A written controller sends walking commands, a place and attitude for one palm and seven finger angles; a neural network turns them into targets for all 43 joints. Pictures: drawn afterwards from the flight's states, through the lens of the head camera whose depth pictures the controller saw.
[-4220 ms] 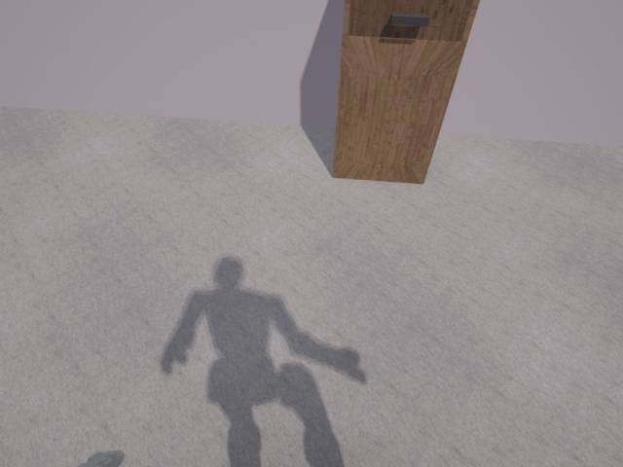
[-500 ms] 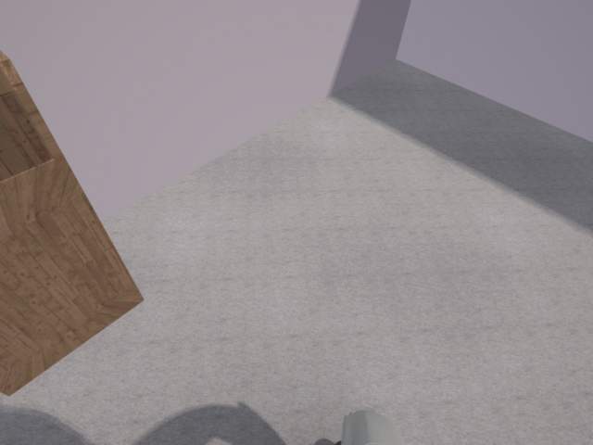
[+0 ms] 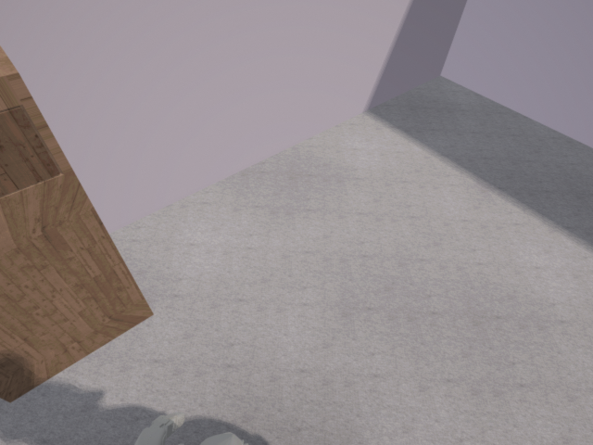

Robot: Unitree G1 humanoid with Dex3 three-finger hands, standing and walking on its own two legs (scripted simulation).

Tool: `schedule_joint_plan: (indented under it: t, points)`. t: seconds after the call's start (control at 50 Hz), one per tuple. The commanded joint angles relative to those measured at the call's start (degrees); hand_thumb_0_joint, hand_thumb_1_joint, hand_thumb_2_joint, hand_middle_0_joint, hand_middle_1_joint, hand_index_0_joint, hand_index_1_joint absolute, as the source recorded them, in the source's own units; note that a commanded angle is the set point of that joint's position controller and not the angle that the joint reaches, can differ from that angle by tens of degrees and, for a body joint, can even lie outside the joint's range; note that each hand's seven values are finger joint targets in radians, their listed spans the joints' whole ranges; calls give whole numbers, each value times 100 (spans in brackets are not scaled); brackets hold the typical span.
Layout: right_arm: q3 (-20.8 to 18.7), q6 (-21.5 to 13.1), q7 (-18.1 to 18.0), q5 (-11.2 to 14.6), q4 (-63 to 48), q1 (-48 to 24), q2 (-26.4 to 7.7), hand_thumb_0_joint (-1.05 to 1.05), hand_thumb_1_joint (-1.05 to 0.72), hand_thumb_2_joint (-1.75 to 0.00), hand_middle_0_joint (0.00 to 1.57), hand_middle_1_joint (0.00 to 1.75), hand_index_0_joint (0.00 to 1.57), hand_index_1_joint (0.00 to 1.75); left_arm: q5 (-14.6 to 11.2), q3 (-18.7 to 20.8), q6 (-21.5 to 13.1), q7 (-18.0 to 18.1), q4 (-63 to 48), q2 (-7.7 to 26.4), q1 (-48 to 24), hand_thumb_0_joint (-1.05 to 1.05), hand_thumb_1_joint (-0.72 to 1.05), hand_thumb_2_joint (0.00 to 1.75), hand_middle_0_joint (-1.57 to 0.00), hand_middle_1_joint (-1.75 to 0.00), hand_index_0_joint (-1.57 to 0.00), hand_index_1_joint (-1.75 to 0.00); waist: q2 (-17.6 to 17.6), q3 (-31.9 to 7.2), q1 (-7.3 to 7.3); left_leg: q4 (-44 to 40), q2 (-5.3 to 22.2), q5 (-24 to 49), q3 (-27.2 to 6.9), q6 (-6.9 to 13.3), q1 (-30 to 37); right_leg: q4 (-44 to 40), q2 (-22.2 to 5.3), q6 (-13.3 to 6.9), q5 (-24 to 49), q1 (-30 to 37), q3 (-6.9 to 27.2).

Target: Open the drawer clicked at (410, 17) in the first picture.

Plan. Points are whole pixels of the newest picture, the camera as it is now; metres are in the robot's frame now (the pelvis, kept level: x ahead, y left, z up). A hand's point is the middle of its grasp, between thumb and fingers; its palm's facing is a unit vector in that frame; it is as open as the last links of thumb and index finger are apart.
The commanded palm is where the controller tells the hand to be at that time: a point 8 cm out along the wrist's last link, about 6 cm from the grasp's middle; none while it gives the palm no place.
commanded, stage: turn to face it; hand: left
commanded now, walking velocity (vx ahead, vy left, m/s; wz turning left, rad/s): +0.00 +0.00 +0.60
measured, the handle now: out of the picture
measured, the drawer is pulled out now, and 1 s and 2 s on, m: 0.00 0.00 0.00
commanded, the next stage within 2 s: take the last steps up to it in 1.06 s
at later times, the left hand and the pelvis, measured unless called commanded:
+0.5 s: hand out of the picture +0.03 +0.24 -0.15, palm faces +0.30 -0.91 -0.29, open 7.4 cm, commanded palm none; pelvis +0.00 +0.00 +0.01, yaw +16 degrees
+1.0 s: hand out of the picture -0.12 +0.16 -0.17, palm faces +0.58 -0.78 -0.23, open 7.4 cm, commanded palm none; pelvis -0.03 -0.02 +0.00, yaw +34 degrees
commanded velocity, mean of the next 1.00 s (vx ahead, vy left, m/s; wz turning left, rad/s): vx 0.00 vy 0.00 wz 0.50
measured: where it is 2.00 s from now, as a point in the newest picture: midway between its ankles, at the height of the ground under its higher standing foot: outside the picture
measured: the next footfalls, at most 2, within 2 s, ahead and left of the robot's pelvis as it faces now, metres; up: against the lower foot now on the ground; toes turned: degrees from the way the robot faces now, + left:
left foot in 0.08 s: +0.08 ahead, +0.12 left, +0.00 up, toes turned +12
right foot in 0.58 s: +0.08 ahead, -0.13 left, +0.00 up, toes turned +18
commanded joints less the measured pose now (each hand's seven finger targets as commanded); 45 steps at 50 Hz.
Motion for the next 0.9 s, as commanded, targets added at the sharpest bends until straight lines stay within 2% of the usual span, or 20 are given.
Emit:
schedule_joint_plan:
  t: [0.0, 0.02, 0.04, 0.06, 0.08, 0.1, 0.14, 0.18, 0.26, 0.42, 0.48, 0.52, 0.54, 0.56, 0.58, 0.6, 0.64, 0.68, 0.78, 0.88]
  points:
    - [-86, -61, 52, -1, -426, 355, -353, 0, -90, -90, 20, 30, 20, 30, -18, 324, 40, 63, -356, 1196, 300, 0, 90, 90, -20, -30, -20, -30, -562, -262, 88, -1210, -85, 424, 131, 61, 698, -741, -1577, -240, 87, -155, 817]
    - [-121, -87, 58, -12, -428, 508, -504, 0, -90, -90, 20, 30, 20, 30, -60, 322, 77, 38, -401, 1170, 333, 0, 90, 90, -20, -30, -20, -30, -154, -353, -8, -1851, -129, 805, 91, 95, 1131, -225, -1422, -69, -132, -354, 684]
    - [-209, -134, 55, -31, -471, 673, -908, 0, -90, -90, 20, 30, 20, 30, -101, 306, 129, -3, -516, 975, 414, 0, 90, 90, -20, -30, -20, -30, 993, -355, -87, -2760, 482, 1218, -1085, 415, 1388, 783, -896, 265, -826, -930, 464]
    - [-330, -169, 21, -63, -583, 882, -1503, 0, -90, -90, 20, 30, 20, 30, -113, 231, 150, -52, -804, 661, 198, 0, 90, 90, -20, -30, -20, -30, 2375, -190, -262, -3598, 1772, 2326, -2963, 1114, 1557, 2256, -143, 682, -2365, -1993, 496]
    - [-357, -193, -63, -72, -448, 1005, -1598, 0, -90, -90, 20, 30, 20, 30, -21, 216, 189, -29, -889, 788, -202, 0, 90, 90, -20, -30, -20, -30, 1906, -340, -436, -3772, 1909, 2231, -3408, 1381, 1414, 3298, -28, 600, -2299, -2108, 1325]
    - [-326, -210, -112, -49, -488, 763, -1563, 0, -90, -90, 20, 30, 20, 30, -29, 266, 165, -49, -881, 746, -229, 0, 90, 90, -20, -30, -20, -30, 1526, -493, -266, -3634, 1675, 2074, -3151, 1322, 1501, 3727, -15, 581, -1822, -2320, 1673]
    - [-217, -268, -139, -21, -730, -4, -1284, 0, -90, -90, 20, 30, 20, 30, -41, 319, 135, -106, -636, 876, 202, 0, 90, 90, -20, -30, -20, -30, 992, -576, 80, -3428, 1047, 2094, -2169, 1078, 1548, 3775, -60, 640, -897, -2132, 1781]
    - [-186, -322, -151, 12, -778, -83, -1235, 0, -90, -90, 20, 30, 20, 30, -57, 314, 138, -122, -488, 939, 437, 0, 90, 90, -20, -30, -20, -30, 739, -777, 133, -3372, 783, 2692, -1793, 1022, 1761, 3586, -17, 709, -616, -1894, 1786]
    - [-229, -280, -135, 29, -696, 98, -1322, 0, -90, -90, 20, 30, 20, 30, -94, 294, 171, -69, -500, 1018, 397, 0, 90, 90, -20, -30, -20, -30, 516, -755, 34, -3396, 790, 2874, -2026, 1202, 2068, 2994, 53, 789, -747, -1762, 1833]
    - [-338, -123, -68, -4, -673, -16, -1513, 0, -90, -90, 20, 30, 20, 30, -140, 242, 171, -12, -666, 1007, 302, 0, 90, 90, -20, -30, -20, -30, 882, -583, -56, -3375, 645, 2156, -2744, 1297, 1651, 1611, 329, 702, -1199, -1013, 1843]
    - [-366, -72, -34, -9, -784, -292, -1542, 0, -90, -90, 20, 30, 20, 30, -168, 231, 144, 12, -655, 1025, 670, 0, 90, 90, -20, -30, -20, -30, 1030, -649, 113, -3282, 460, 1996, -2932, 1202, 1157, 737, 505, 596, -1046, -230, 1791]
    - [-383, -31, -9, 33, -904, -562, -1437, 0, -90, -90, 20, 30, 20, 30, -162, 271, 93, 30, -548, 1126, 1223, 0, 90, 90, -20, -30, -20, -30, 744, -693, 391, -2948, 83, 1254, -2744, 851, 332, -697, 461, 502, -255, 930, 1718]
    - [-357, -1, 27, 83, -993, -552, -1108, 0, -90, -90, 20, 30, 20, 30, -70, 354, 42, 68, -574, 1526, 1411, 0, 90, 90, -20, -30, -20, -30, -303, -596, 491, -1874, -526, 312, -2136, 434, -656, -1715, -517, 182, -879, 1534, 2675]
    - [-298, -12, 42, 78, -1144, -465, -803, 0, -90, -90, 20, 30, 20, 30, 4, 410, 24, 90, -752, 2040, 1148, 0, 90, 90, -20, -30, -20, -30, -1824, -409, 436, -257, -1242, -676, -1001, -14, -1396, -2254, -2089, -486, -1158, 1314, 4258]
    - [-364, 16, 52, -18, -1104, -587, -1185, 0, -90, -90, 20, 30, 20, 30, -69, 365, 24, 110, -892, 1897, 821, 0, 90, 90, -20, -30, -20, -30, -1340, -254, 377, 735, -831, -648, -1260, 107, -996, -2246, -2191, -603, -1100, 300, 3936]
    - [-385, 79, 82, -22, -987, -529, -1079, 0, -90, -90, 20, 30, 20, 30, -73, 321, 11, 97, -963, 1711, 415, 0, 90, 90, -20, -30, -20, -30, -1208, 16, 141, 1316, -749, -320, -1226, 100, -851, -2180, -1765, -462, -1022, -185, 3548]
    - [-351, 119, 141, -27, -749, -254, -1006, 0, -90, -90, 20, 30, 20, 30, -74, 192, -37, 58, -1007, 1327, 51, 0, 90, 90, -20, -30, -20, -30, -945, 256, -80, 1890, -583, 369, -964, -21, -792, -1800, -1179, -279, -31, -228, 2365]
    - [-304, 112, 156, -2, -700, -208, -889, 0, -90, -90, 20, 30, 20, 30, -52, 175, -72, 69, -942, 1257, 247, 0, 90, 90, -20, -30, -20, -30, -906, 100, -11, 1788, -531, 473, -795, -110, -763, -1568, -1092, -285, 706, 172, 1936]
    - [-210, 115, 136, 24, -795, -809, -824, 0, -90, -90, 20, 30, 20, 30, -17, 223, -47, 53, -633, 1484, 984, 0, 90, 90, -20, -30, -20, -30, -948, -24, 385, 653, -445, -10, -523, -187, -550, -1420, -1358, -477, 1250, 795, 1841]
    - [-78, 10, 87, 95, -792, -969, -708, 0, -90, -90, 20, 30, 20, 30, 25, 287, -25, 35, -393, 1719, 1297, 0, 90, 90, -20, -30, -20, -30, -1249, -450, 554, -799, -555, -409, -240, -62, 179, -932, -1495, -573, 2609, 1238, 1762]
